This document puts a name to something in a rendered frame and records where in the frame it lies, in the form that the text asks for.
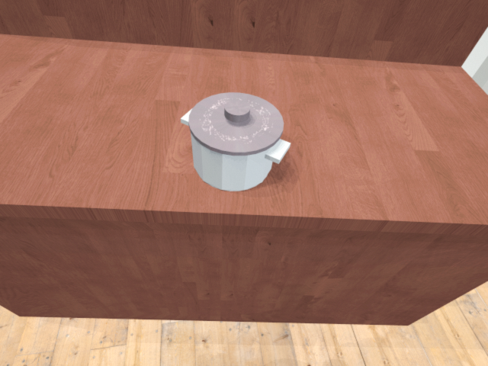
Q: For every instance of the lid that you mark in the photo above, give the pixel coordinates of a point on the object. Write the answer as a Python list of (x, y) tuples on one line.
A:
[(212, 130)]

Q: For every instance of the table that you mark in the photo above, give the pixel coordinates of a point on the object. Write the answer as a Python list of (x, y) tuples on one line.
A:
[(376, 215)]

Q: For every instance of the knob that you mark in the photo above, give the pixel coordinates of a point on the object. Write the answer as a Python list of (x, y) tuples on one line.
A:
[(236, 111)]

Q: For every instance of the pot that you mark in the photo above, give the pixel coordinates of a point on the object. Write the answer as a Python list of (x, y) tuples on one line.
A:
[(234, 173)]

